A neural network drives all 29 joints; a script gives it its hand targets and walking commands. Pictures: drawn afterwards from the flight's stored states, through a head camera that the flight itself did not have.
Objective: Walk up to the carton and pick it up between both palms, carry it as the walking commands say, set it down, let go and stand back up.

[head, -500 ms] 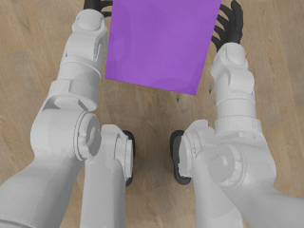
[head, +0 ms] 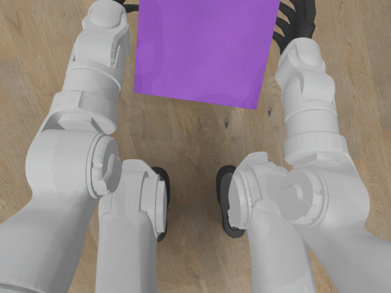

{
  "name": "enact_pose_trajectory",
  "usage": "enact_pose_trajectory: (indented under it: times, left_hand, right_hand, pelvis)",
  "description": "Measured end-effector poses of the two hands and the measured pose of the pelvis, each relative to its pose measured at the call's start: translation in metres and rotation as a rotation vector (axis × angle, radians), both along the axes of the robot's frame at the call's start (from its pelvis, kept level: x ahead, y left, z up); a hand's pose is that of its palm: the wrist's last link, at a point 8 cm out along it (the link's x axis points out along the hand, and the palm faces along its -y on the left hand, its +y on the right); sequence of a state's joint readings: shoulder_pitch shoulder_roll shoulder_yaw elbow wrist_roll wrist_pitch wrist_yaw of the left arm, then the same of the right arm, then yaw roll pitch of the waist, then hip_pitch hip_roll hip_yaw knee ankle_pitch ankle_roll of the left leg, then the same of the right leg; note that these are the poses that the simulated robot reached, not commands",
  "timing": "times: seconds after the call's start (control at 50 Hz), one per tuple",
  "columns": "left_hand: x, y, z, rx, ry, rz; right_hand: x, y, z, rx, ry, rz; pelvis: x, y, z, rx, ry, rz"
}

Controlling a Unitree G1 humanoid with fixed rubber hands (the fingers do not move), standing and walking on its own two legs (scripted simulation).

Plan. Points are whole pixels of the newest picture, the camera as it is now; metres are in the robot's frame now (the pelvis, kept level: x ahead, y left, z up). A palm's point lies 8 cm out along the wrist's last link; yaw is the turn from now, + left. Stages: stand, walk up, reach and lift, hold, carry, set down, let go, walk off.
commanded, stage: set down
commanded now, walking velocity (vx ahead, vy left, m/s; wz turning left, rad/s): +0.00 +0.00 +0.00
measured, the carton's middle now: (202, 40) +0.54 -0.01 -0.23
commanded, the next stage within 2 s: none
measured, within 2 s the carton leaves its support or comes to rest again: rests again in 1.60 s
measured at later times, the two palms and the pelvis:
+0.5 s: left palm (122, 3) +0.57 +0.13 -0.15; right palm (297, 38) +0.52 -0.16 -0.14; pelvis +0.01 +0.00 -0.01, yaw -1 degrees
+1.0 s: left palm (123, 0) +0.57 +0.13 -0.16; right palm (296, 34) +0.53 -0.16 -0.15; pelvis +0.01 +0.00 -0.01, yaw -2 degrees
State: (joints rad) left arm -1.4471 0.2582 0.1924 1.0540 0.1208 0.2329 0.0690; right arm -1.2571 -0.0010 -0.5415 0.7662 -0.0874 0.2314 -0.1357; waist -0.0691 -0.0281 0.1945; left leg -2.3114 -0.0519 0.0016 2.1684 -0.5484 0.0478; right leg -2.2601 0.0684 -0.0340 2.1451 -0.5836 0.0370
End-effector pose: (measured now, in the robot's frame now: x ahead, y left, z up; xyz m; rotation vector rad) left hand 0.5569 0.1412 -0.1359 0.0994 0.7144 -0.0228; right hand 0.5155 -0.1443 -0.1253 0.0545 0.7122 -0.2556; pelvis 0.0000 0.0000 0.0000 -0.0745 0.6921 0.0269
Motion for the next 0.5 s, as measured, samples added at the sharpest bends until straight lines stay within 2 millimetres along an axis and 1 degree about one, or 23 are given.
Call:
enact_pose_trajectory:
  times: [0.5]
  left_hand:
    - [0.008, -0.01, -0.01, -0.033, -0.023, -0.032]
  right_hand:
    - [0.007, -0.013, -0.016, -0.011, 0.023, 0.004]
  pelvis:
    - [0.006, -0.002, -0.006, 0.004, 0.017, -0.026]
